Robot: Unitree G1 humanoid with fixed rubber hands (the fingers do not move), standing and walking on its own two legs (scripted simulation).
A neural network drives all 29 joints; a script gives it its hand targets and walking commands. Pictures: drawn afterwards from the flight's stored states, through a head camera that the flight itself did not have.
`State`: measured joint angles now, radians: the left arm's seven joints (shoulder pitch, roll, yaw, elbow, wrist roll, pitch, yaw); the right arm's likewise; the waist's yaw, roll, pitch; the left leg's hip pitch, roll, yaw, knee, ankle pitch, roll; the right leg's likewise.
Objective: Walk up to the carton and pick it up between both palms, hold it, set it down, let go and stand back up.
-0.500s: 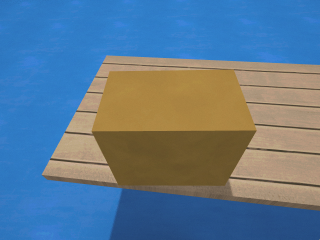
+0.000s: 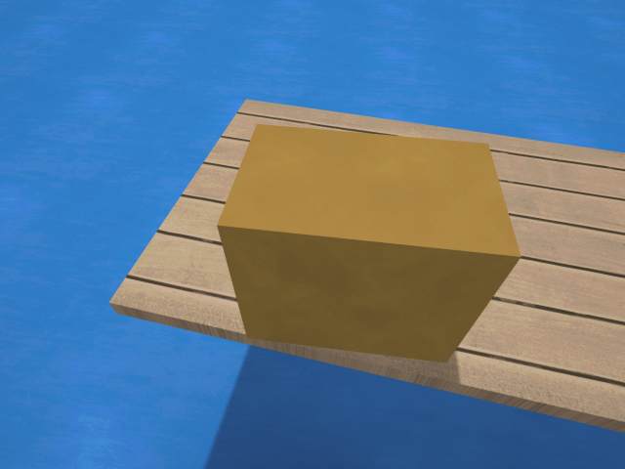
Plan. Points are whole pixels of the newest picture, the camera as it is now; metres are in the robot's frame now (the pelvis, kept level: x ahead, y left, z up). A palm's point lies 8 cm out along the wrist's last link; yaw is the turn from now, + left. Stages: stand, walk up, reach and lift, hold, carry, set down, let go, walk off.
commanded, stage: walk up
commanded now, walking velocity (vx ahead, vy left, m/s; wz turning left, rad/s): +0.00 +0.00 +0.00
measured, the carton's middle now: (356, 249) +0.43 -0.05 +0.03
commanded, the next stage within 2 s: stand in 0.20 s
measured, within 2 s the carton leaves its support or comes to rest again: neither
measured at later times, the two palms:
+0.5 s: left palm out of the picture +0.00 +0.19 -0.15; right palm out of the picture +0.00 -0.23 -0.14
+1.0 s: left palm out of the picture +0.16 +0.20 -0.16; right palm out of the picture +0.14 -0.26 -0.13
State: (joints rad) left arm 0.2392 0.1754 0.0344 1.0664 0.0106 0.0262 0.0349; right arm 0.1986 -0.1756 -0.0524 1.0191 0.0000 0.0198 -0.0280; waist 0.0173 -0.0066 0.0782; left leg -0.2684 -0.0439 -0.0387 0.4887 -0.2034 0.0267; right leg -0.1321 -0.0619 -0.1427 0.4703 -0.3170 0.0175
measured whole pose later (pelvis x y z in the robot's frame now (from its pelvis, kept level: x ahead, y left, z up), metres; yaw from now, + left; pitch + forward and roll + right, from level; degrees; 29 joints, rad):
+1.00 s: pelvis -0.01 -0.02 -0.02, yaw -5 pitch +10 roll +2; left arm -0.08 0.28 -0.01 0.85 -0.11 0.40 0.04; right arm -0.12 -0.15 -0.08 0.96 -0.02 0.17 0.08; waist 0.00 -0.12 -0.02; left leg -0.57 0.00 0.05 0.62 -0.24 -0.01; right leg -0.52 -0.04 -0.04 0.72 -0.38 -0.01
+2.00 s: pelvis -0.03 +0.00 +0.00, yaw -10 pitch -4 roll +0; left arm 0.23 0.28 -0.01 0.41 -0.14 0.33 0.01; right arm 0.22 -0.12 -0.08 0.49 0.06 0.13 0.03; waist 0.04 -0.04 0.00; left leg -0.21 0.04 0.08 0.47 -0.19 0.01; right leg -0.15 0.02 0.03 0.46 -0.25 0.00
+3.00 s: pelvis +0.02 -0.02 +0.01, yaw -9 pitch -2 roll -1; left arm 0.33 0.41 0.04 0.35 -0.32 -0.29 -0.13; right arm 0.29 -0.20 0.07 0.31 0.26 -0.30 -0.06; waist 0.06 -0.04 -0.01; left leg -0.13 0.05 0.06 0.38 -0.21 -0.02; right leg -0.03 0.03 0.01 0.31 -0.24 -0.02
